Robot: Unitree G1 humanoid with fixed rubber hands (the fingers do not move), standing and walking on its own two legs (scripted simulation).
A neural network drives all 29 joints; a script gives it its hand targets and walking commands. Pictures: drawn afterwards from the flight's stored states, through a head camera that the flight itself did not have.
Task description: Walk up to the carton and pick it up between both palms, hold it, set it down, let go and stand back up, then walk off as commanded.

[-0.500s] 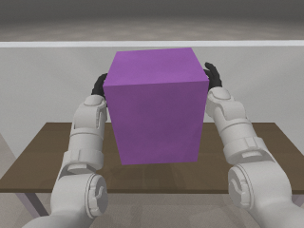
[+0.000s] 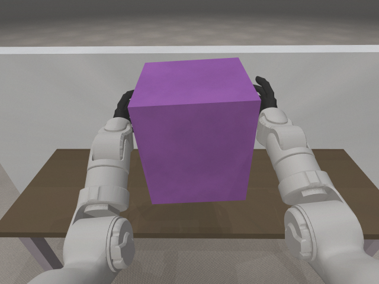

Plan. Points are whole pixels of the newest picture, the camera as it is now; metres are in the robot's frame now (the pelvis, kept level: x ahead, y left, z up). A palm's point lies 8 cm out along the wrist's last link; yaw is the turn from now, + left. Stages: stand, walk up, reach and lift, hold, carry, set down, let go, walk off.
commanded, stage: hold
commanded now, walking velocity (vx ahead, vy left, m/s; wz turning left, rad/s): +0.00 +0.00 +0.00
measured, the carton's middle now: (195, 131) +0.40 +0.01 +0.20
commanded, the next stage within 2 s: none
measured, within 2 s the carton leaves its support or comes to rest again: neither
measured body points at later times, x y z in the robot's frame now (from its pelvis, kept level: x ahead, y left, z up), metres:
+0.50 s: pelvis +0.00 +0.00 +0.00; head -0.07 +0.00 +0.45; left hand +0.40 +0.16 +0.22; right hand +0.41 -0.14 +0.24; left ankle +0.05 +0.14 -0.74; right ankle +0.05 -0.12 -0.74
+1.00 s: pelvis +0.00 +0.00 +0.00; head -0.08 +0.00 +0.44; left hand +0.39 +0.16 +0.23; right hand +0.40 -0.14 +0.25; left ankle +0.05 +0.14 -0.74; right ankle +0.05 -0.12 -0.74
